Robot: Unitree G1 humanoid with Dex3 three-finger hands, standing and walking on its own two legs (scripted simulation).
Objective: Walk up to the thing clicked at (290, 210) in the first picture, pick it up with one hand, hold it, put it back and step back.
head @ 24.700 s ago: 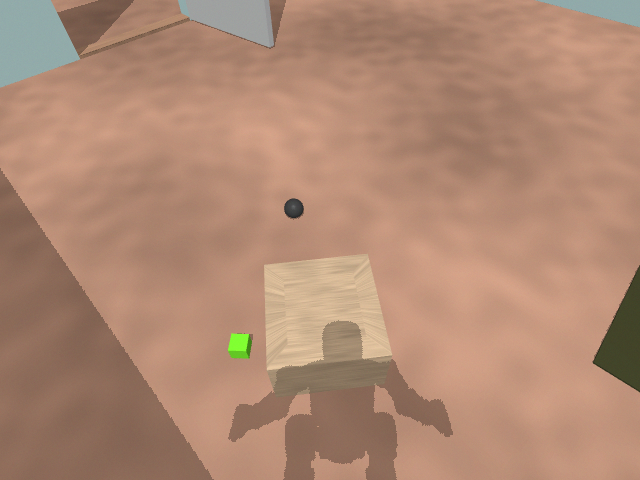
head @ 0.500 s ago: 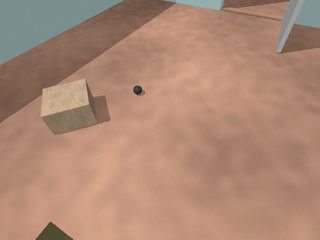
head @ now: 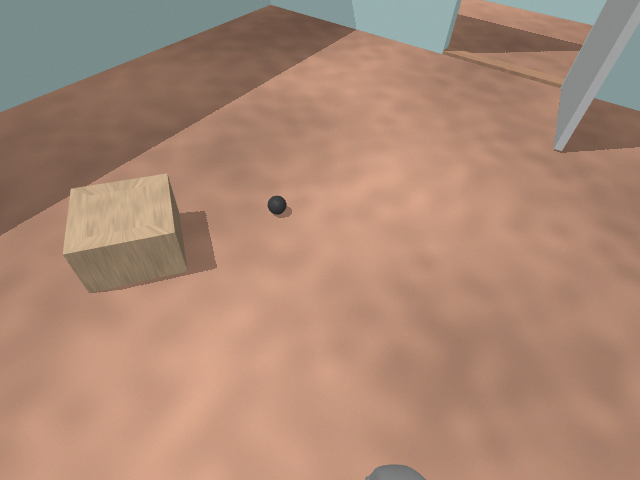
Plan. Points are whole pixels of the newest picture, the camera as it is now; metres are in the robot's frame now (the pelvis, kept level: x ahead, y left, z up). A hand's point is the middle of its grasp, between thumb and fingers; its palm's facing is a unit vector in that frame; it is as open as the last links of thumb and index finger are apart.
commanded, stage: walk up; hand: left
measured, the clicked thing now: (277, 205) +1.34 +0.15 -0.73
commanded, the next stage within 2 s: none
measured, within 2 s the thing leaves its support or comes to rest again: neither
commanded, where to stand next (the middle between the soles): +0.92 -0.06 m, yaw +2 degrees
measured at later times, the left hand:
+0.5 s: hand (196, 355) +0.32 +0.21 -0.11, palm faces +0.00 -0.92 -0.40, open 7.4 cm
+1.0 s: hand (209, 276) +0.51 +0.22 -0.15, palm faces -0.06 -0.94 -0.33, open 7.4 cm
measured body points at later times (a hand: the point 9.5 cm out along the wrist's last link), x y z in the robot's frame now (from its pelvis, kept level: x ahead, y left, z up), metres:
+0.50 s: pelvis +0.23 -0.06 +0.00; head +0.25 -0.09 +0.45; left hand +0.32 +0.25 -0.08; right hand +0.30 -0.38 -0.13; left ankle +0.20 +0.10 -0.66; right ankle +0.24 -0.17 -0.74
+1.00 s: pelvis +0.45 -0.05 +0.00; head +0.47 -0.03 +0.45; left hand +0.51 +0.27 -0.13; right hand +0.51 -0.36 -0.10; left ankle +0.48 +0.07 -0.74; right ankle +0.50 -0.19 -0.68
